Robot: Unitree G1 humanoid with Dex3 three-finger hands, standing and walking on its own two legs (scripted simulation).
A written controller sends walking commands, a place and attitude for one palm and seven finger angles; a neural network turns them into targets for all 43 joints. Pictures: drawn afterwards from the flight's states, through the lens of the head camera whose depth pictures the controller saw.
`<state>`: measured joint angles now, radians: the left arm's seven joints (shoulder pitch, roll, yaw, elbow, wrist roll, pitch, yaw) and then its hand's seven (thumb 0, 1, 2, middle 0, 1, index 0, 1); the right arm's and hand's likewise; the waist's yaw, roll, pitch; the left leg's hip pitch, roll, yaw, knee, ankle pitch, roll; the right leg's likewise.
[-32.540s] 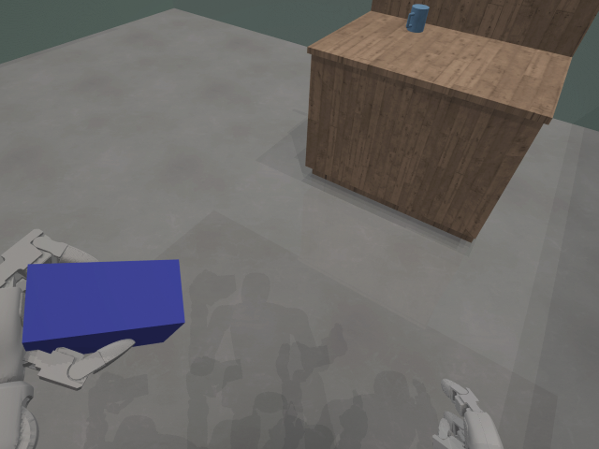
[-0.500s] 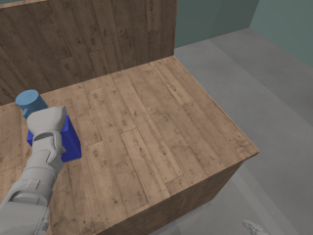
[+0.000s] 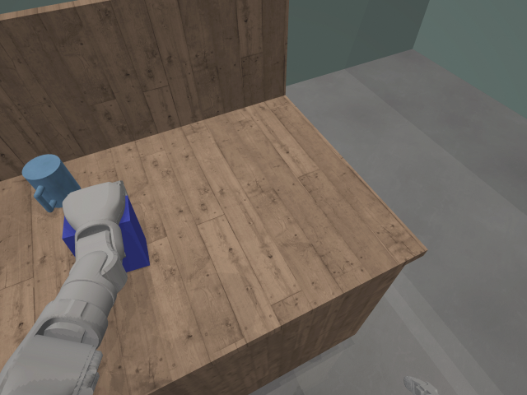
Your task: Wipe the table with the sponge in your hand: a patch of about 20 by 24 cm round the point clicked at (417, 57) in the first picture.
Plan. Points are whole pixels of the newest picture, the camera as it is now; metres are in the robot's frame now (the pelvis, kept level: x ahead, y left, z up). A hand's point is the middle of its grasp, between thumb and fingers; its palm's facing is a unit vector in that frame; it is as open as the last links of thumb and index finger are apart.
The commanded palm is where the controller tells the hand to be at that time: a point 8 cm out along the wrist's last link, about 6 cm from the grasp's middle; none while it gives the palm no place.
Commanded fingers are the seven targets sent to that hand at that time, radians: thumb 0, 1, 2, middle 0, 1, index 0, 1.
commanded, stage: wipe back along the middle lane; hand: left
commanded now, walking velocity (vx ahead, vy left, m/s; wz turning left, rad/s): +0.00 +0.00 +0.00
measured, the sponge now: (114, 246) +0.36 +0.31 -0.03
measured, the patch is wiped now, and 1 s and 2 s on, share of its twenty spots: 0.35 0.65 0.75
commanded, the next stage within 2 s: slide across to the third lane in 1.80 s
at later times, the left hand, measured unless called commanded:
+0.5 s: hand (115, 247) +0.33 +0.28 +0.02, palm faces -0.05 -0.02 -1.00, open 10.3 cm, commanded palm +0.29 +0.25 +0.04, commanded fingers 0.00 0.10 1.30 -1.20 -1.60 -1.20 -1.60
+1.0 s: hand (117, 268) +0.29 +0.26 +0.02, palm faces -0.01 -0.06 -1.00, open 10.3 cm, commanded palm +0.24 +0.23 +0.04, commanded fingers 0.00 0.10 1.30 -1.20 -1.60 -1.20 -1.60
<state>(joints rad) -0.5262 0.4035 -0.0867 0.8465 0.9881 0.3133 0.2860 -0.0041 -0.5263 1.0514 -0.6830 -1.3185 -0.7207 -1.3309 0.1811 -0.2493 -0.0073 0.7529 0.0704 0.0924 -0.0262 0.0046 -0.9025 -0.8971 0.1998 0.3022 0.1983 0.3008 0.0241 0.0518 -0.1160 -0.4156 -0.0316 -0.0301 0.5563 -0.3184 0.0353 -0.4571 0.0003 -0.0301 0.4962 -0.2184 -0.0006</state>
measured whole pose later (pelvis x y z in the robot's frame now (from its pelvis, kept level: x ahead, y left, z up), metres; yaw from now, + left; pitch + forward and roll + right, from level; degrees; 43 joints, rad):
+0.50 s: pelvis -0.01 -0.01 +0.00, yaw +0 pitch +8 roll -1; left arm -0.37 0.35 -0.14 0.65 0.98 0.43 0.29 0.00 -0.50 1.05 -0.65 -1.34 -0.69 -1.35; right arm 0.12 -0.26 0.00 0.68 0.09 0.09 -0.03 0.01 -0.90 -0.90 0.20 0.30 0.20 0.30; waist 0.04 0.04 -0.13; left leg -0.38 -0.02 -0.02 0.55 -0.31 0.02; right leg -0.43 0.01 -0.02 0.51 -0.22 -0.02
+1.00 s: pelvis +0.00 +0.00 +0.00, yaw -1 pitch +5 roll -1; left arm -0.13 0.30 -0.20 0.33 0.98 0.54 0.26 -0.01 -0.49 1.05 -0.64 -1.35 -0.68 -1.37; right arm 0.08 -0.25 0.02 0.65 0.09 0.09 -0.02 0.01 -0.90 -0.90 0.20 0.30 0.20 0.30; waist 0.08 0.05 -0.13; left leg -0.32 -0.03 -0.01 0.56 -0.34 0.03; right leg -0.38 0.01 -0.01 0.54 -0.25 -0.01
